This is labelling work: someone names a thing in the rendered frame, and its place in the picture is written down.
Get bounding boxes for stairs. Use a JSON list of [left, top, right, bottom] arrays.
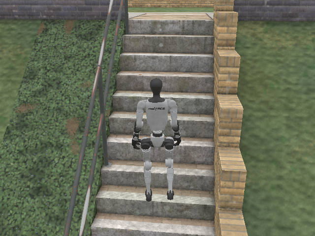
[[91, 20, 216, 236]]

